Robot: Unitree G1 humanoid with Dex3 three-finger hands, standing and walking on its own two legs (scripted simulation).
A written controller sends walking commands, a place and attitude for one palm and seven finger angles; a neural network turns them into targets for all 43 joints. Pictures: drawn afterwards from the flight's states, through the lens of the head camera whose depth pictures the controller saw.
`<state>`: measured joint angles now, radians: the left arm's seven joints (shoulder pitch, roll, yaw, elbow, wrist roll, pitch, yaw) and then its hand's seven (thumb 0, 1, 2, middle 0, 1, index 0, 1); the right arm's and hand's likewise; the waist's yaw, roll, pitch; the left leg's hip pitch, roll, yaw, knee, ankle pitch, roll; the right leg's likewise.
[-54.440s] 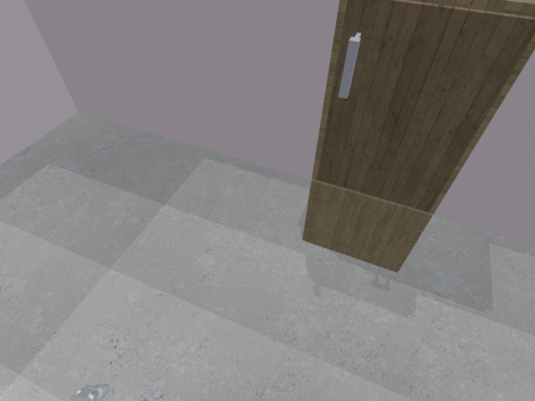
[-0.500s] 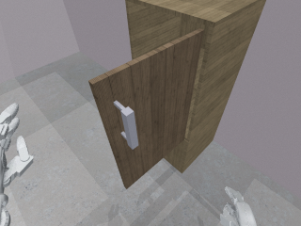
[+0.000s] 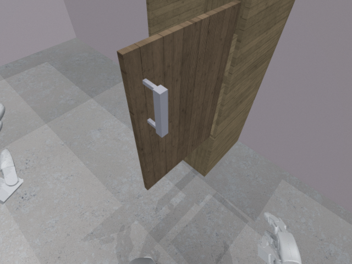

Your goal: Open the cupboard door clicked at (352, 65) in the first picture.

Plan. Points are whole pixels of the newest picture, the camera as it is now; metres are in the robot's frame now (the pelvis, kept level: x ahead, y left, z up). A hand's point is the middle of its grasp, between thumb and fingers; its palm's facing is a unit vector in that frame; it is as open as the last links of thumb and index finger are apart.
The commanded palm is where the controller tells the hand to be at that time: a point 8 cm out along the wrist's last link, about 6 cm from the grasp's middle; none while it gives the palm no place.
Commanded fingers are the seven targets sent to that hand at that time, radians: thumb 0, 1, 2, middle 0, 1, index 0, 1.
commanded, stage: step back with the hand held close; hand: left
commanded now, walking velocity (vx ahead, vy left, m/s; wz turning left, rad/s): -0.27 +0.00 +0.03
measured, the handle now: (155, 108) +0.44 +0.09 +0.11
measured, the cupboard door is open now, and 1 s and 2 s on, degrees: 88 88 88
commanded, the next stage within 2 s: stop stepping back and stand still in 0.34 s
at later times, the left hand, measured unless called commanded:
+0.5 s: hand out of the picture +0.06 +0.25 +0.19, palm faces +0.47 -0.74 -0.48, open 7.4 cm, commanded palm +0.01 +0.28 +0.19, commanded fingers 0.00 0.90 0.90 -0.20 -0.30 -0.20 -0.30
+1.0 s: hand out of the picture -0.03 +0.22 +0.18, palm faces +0.38 -0.76 -0.52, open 7.4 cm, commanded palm -0.08 +0.26 +0.19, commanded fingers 0.00 0.90 0.90 -0.20 -0.30 -0.20 -0.30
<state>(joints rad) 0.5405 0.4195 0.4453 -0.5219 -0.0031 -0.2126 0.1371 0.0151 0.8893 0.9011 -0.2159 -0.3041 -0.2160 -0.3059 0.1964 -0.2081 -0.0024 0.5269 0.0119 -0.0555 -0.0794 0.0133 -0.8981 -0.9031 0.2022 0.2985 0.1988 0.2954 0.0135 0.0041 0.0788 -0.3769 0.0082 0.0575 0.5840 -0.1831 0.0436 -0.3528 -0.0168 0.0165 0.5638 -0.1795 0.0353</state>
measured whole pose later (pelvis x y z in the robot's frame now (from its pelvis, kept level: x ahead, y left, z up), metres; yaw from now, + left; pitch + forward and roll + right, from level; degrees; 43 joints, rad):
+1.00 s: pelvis -0.23 -0.03 +0.01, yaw -2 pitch -1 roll +3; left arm 0.57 0.43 0.41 -0.49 -0.02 -0.21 0.14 0.01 0.89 0.90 -0.22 -0.30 -0.22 -0.31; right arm 0.24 -0.20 0.00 0.66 -0.01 -0.10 -0.06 0.01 -0.90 -0.90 0.20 0.30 0.20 0.30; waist 0.01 -0.03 0.00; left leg -0.51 -0.01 0.04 0.98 -0.37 0.00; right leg -0.27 0.02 -0.08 0.55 -0.27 -0.10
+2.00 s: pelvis -0.26 +0.00 +0.02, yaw +3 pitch -2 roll +0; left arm 0.25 0.23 0.02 1.13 0.02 0.00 0.01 0.01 0.91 0.90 -0.20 -0.30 -0.20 -0.30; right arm 0.26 -0.22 -0.02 1.09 -0.02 0.02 -0.02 0.01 -0.90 -0.90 0.20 0.30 0.20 0.29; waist 0.01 0.03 0.06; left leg -0.17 -0.01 0.03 0.40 -0.20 0.02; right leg -0.20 0.03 -0.05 0.38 -0.15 -0.04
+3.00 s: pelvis -0.22 -0.02 +0.02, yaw +2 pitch -1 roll +0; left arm 0.10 0.30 0.02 1.14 0.01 -0.03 0.01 0.01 0.91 0.90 -0.21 -0.30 -0.21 -0.30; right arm 0.11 -0.32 -0.01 1.12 -0.02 0.00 -0.01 0.01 -0.90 -0.90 0.20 0.30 0.20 0.30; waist -0.01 0.04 0.06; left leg -0.07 0.01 0.03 0.29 -0.20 -0.01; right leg -0.12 0.05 -0.04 0.30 -0.17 -0.07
